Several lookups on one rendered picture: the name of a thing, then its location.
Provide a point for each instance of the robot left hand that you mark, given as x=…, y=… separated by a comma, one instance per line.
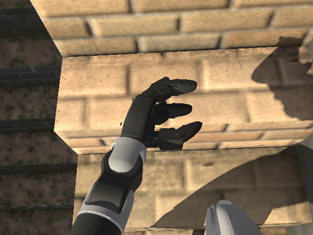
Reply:
x=144, y=114

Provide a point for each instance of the robot right thigh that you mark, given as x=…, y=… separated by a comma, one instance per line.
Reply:
x=228, y=219

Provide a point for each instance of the robot left forearm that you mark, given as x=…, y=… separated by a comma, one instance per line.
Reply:
x=109, y=202

